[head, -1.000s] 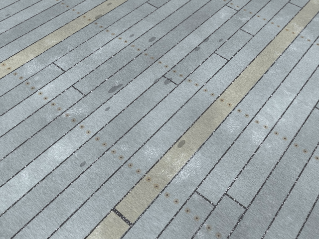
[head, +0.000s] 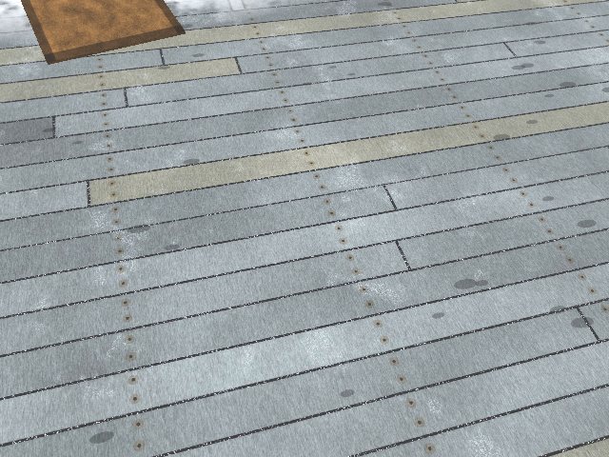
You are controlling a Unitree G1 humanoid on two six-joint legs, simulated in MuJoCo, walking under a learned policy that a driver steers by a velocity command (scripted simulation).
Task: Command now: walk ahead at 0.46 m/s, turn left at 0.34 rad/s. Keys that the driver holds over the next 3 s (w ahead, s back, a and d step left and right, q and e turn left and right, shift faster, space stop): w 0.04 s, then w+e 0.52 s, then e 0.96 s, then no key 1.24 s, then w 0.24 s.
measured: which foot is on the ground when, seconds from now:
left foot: down 0.00-0.26, up 0.28-0.70, down 0.72-1.00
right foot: up 0.00-0.24, down 0.26-0.72, up 0.74-1.00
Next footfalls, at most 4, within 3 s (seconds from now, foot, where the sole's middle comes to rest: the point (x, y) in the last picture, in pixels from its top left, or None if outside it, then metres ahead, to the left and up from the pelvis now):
0.26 right None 0.35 -0.12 -0.78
0.72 left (275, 387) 0.65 0.04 -0.78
1.18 right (376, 445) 0.51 -0.18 -0.78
1.62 left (298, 379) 0.66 -0.01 -0.78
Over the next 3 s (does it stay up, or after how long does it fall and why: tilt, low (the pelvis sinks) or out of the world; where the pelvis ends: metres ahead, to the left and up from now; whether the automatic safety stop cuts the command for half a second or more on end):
stays up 0.56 -0.09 -0.02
